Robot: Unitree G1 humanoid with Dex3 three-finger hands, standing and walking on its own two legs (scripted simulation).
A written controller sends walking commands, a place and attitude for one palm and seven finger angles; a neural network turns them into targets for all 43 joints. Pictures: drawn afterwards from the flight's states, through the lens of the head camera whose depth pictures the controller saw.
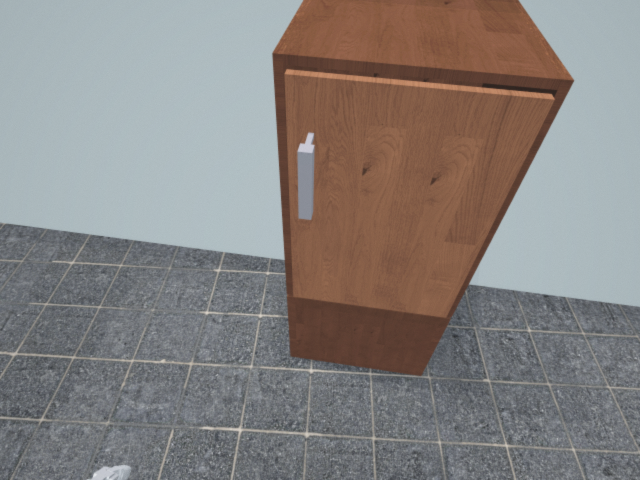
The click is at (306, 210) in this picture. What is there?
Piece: cupboard door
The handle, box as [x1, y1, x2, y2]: [297, 132, 314, 219]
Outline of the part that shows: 308,132 305,143 300,143 297,151 298,215 299,218 310,219 312,213 314,145 311,144 313,139 313,133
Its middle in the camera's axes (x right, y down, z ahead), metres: -0.02 -0.11 +0.69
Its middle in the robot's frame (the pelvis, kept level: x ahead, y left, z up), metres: +0.60 +0.06 +0.05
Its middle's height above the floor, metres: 0.82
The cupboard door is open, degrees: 0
